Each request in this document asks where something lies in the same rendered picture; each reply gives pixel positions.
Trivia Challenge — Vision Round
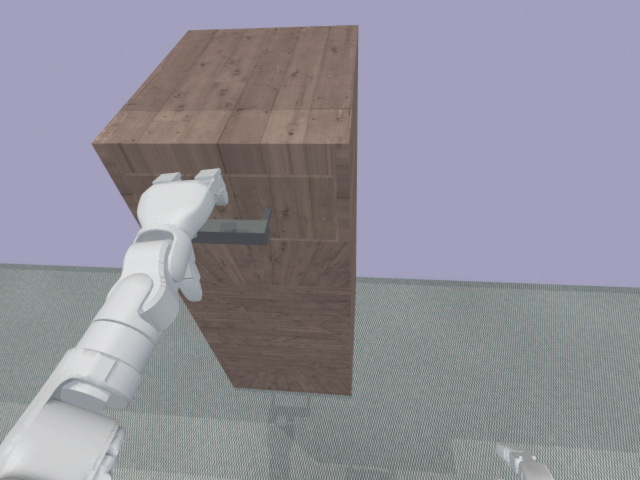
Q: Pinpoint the right robot hand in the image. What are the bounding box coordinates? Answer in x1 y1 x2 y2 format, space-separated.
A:
493 442 554 480

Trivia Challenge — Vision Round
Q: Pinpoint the drawer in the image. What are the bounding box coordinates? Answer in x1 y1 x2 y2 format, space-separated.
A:
124 173 338 240

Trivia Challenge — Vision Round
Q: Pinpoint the robot left forearm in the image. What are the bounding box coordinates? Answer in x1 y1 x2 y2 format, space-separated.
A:
0 224 192 472

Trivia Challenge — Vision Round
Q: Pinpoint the cabinet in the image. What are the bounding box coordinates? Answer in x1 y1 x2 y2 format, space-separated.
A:
91 25 358 396

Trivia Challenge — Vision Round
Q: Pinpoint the handle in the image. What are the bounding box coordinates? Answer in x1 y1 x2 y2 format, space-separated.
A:
191 208 272 245

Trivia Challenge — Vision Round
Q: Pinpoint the left robot hand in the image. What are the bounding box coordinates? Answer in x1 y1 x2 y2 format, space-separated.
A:
137 168 228 302

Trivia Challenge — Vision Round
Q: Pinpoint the left robot upper arm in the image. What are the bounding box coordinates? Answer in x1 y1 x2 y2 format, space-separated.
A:
0 398 126 480

